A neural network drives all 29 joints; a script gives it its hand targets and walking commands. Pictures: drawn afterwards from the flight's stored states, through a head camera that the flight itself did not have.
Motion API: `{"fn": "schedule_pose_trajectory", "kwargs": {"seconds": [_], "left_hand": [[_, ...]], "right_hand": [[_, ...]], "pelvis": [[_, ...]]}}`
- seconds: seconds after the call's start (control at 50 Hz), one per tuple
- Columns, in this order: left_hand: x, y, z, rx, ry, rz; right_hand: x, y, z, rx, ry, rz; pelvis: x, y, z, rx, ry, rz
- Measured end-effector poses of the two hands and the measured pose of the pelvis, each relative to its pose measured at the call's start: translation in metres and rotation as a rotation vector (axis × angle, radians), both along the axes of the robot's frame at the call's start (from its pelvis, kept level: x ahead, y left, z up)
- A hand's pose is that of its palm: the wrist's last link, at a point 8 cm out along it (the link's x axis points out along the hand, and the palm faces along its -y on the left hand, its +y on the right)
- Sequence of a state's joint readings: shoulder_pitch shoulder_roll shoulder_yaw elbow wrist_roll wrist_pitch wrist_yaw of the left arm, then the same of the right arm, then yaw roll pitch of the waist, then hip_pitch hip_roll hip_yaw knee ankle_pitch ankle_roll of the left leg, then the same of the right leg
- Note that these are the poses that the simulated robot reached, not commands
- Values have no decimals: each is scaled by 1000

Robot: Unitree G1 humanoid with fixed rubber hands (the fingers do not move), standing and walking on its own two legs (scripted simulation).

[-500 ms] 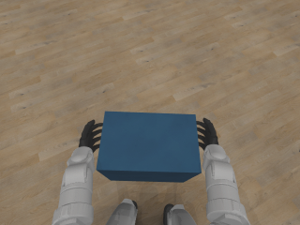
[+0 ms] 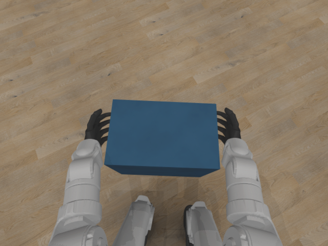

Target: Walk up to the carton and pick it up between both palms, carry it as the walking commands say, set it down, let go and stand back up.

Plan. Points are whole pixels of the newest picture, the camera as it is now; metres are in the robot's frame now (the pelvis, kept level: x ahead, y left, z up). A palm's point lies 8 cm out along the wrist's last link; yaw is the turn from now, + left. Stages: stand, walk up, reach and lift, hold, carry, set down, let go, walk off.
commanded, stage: set down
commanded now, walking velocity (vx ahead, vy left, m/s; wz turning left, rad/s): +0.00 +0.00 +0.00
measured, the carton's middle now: (162, 143) +0.39 +0.05 -0.15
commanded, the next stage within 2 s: none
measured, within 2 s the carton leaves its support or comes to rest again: neither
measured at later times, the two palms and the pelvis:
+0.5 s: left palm (104, 142) +0.38 +0.22 -0.17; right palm (220, 137) +0.43 -0.12 -0.17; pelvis -0.02 +0.00 -0.08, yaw +0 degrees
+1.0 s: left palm (108, 142) +0.40 +0.24 -0.26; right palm (208, 137) +0.45 -0.10 -0.26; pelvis -0.04 +0.00 -0.15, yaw +0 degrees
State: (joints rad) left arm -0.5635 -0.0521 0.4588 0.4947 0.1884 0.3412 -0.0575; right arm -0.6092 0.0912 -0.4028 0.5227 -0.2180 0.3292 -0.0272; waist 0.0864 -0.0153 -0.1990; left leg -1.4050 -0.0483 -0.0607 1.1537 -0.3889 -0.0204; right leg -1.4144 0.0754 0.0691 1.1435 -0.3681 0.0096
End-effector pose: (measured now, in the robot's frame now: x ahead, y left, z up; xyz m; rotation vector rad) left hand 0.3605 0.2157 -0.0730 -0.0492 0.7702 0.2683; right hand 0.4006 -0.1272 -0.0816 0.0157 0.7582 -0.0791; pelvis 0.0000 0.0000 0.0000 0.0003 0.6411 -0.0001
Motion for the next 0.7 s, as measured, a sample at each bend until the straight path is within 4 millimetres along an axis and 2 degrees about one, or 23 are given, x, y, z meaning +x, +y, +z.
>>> {"fn": "schedule_pose_trajectory", "kwargs": {"seconds": [0.2,0.56,0.7], "left_hand": [[6,4,-38,0,-15,17],[19,6,-103,3,-9,20],[22,14,-127,16,-7,21]], "right_hand": [[13,4,-37,5,-17,15],[31,7,-99,-2,-13,31],[37,16,-125,5,-13,41]], "pelvis": [[-2,5,-33,-4,92,2],[-23,1,-90,4,142,-3],[-29,-2,-112,8,159,-12]]}}
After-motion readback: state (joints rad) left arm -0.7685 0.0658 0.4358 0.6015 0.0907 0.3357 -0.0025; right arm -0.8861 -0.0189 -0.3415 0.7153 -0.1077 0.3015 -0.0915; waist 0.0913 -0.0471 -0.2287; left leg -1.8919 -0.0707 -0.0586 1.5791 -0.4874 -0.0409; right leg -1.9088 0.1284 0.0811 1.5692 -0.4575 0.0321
